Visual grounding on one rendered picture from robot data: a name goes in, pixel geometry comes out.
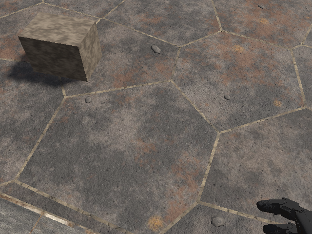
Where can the robot right hand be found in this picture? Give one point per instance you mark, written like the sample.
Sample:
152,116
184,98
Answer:
290,210

